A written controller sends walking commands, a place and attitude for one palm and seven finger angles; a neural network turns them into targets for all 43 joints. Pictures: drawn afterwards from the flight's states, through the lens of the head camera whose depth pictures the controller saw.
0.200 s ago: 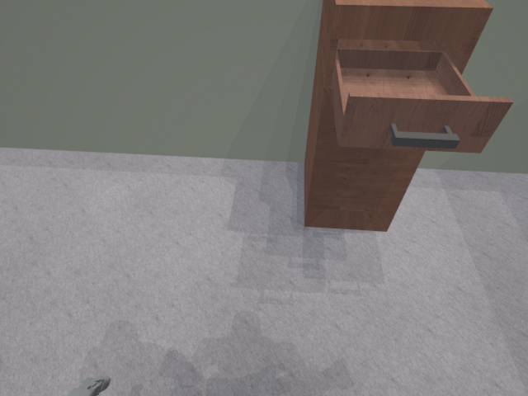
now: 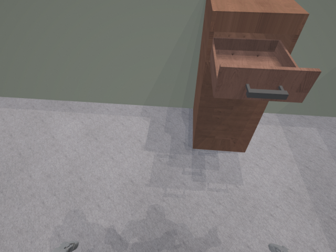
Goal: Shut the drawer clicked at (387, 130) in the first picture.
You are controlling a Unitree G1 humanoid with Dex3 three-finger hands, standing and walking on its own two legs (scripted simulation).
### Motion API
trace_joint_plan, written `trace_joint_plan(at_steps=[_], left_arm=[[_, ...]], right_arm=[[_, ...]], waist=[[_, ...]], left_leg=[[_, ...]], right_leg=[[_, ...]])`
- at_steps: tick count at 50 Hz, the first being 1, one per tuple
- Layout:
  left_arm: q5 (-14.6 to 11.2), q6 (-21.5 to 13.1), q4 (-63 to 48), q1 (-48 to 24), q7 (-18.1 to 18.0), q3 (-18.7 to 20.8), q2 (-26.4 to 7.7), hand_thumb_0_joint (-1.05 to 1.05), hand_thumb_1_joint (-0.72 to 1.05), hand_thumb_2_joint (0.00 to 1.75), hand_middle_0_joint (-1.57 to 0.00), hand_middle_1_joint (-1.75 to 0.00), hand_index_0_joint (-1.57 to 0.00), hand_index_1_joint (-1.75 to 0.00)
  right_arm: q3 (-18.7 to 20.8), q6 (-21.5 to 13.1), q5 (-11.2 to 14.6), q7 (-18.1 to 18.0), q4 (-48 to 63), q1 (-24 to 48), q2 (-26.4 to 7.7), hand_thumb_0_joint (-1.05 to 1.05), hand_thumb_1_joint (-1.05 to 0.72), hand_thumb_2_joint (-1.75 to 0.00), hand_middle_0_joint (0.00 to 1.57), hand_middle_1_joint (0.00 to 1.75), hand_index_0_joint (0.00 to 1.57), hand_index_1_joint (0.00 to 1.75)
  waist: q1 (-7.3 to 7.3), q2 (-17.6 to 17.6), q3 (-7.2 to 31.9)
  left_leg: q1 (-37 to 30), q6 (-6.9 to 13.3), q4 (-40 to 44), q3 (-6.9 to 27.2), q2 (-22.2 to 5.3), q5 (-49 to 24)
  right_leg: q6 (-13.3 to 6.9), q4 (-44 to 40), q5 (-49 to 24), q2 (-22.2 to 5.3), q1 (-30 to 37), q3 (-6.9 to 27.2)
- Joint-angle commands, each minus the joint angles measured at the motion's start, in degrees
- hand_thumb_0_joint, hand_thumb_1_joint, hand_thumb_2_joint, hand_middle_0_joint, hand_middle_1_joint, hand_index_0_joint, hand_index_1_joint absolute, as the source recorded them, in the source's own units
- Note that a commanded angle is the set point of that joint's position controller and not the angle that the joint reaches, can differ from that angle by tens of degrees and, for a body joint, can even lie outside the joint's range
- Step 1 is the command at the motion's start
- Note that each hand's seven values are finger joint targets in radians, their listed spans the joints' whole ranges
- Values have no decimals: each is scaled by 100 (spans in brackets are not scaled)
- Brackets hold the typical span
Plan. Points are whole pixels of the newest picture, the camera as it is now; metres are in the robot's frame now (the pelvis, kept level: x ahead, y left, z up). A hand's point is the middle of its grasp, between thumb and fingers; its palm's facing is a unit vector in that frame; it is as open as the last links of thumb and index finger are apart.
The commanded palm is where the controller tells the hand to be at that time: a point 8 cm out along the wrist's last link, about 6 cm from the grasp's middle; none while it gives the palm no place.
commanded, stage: stand and wait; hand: left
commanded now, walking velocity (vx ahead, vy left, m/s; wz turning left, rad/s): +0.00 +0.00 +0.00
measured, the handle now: (265, 90) +0.66 -0.31 +0.03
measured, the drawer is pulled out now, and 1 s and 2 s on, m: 0.29 0.29 0.29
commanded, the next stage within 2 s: look at it before walking up in 0.62 s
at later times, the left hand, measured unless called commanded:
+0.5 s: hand out of the picture +0.05 +0.24 -0.15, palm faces -0.03 -0.94 -0.35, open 7.3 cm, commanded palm none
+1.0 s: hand out of the picture +0.06 +0.23 -0.15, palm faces -0.03 -0.94 -0.33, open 7.3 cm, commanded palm none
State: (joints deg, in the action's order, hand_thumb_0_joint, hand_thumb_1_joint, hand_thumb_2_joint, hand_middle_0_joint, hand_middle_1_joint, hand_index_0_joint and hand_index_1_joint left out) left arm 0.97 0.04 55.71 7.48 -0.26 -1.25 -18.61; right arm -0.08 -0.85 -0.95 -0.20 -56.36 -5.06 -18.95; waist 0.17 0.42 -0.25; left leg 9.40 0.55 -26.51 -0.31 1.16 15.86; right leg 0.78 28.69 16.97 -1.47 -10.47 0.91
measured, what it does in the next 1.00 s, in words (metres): stands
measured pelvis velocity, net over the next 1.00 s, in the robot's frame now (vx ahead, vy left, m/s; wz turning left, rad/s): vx -0.02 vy -0.01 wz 0.00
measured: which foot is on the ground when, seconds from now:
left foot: down 0.00-1.00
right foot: down 0.00-1.00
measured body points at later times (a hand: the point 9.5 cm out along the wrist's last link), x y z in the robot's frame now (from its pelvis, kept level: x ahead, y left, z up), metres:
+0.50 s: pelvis -0.02 -0.01 +0.01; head -0.01 -0.02 +0.46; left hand +0.05 +0.28 -0.12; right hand +0.05 -0.31 -0.13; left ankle -0.02 +0.12 -0.74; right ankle -0.02 -0.13 -0.74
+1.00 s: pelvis -0.02 -0.01 +0.01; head -0.01 -0.02 +0.46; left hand +0.06 +0.28 -0.13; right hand +0.05 -0.30 -0.13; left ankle -0.02 +0.12 -0.74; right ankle -0.02 -0.13 -0.74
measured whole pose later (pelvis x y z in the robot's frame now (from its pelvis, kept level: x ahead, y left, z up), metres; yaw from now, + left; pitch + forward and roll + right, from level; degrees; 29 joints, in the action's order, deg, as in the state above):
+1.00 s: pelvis -0.02 -0.01 +0.01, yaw +0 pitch -1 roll +0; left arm 1.0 -0.5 62.0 8.6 -0.2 -0.5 -18.2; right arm 0.1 -1.1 -0.6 -0.4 -63.7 -7.8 -18.6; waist -0.1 0.3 -1.3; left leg 8.3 -0.7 -21.0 0.0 -0.3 11.5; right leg -0.3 22.8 12.4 0.0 -9.3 0.5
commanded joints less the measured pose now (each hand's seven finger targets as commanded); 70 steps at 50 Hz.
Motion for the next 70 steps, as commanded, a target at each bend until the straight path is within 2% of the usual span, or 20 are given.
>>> trace_joint_plan(at_steps=[1, 7, 16, 20, 39, 67, 69, 70], left_arm=[[-20, -131, -316, -196, -68, 345, -1257, 0, 90, 90, -20, -30, -20, -30], [-29, -150, -185, -158, -57, 348, -1230, 0, 90, 90, -20, -30, -20, -30], [-40, -152, 53, -94, -48, 339, -1208, 0, 90, 90, -20, -30, -20, -30], [-40, -149, 150, -103, -44, 328, -1199, 0, 90, 90, -20, -30, -20, -30], [-29, -161, 275, -53, -50, 331, -1138, 0, 90, 90, -20, -30, -20, -30], [-32, -178, 325, 24, -57, 335, -1124, 0, 90, 90, -20, -30, -20, -30], [-27, -161, 288, -18, -47, 370, -1160, 0, 90, 90, -20, -30, -20, -30], [-24, -122, 258, 38, -47, 381, -1069, 0, 90, 90, -20, -30, -20, -30]], right_arm=[[260, -105, 8, -61, 283, 226, -1128, 0, -90, -90, 20, 30, 20, 30], [246, -109, 14, -68, 147, 220, -1117, 0, -90, -90, 20, 30, 20, 30], [214, -106, 30, -67, -108, 99, -1109, 0, -90, -90, 20, 30, 20, 30], [202, -97, 41, -64, -219, 8, -1090, 0, -90, -90, 20, 30, 20, 30], [204, -122, 34, -61, -408, -72, -1052, 0, -90, -90, 20, 30, 20, 30], [202, -141, 49, -87, -433, -33, -1057, 0, -90, -90, 20, 30, 20, 30], [241, -146, 41, -107, -414, -61, -1113, 0, -90, -90, 20, 30, 20, 30], [237, -127, 40, -117, -396, -152, -983, 0, -90, -90, 20, 30, 20, 30]], waist=[[-13, -93, 313], [-25, -85, 405], [-11, -50, 281], [-22, -144, 199], [-8, -143, 115], [1, -53, 292], [-20, -108, 252], [-26, -139, 222]], left_leg=[[-34, 162, 429, 455, -675, -1438], [-149, 126, 497, 457, -690, -1317], [-80, 99, 647, 513, -713, -1108], [-32, 89, 726, 542, -719, -936], [-64, 62, 860, 538, -745, -874], [-293, 54, 865, 510, -807, -1424], [-402, 40, 776, 418, -843, -1473], [-385, 26, 661, 334, -862, -1496]], right_leg=[[-294, -471, -1552, -497, 131, 472], [-305, -625, -1507, -523, 169, 538], [-297, -813, -1243, -526, 211, 553], [-291, -906, -1006, -513, 183, 574], [-274, -1041, -847, -509, 69, 631], [-261, -978, -1615, -522, 313, 560], [-296, -922, -1807, -479, 188, 651], [-306, -833, -1945, -471, 123, 679]])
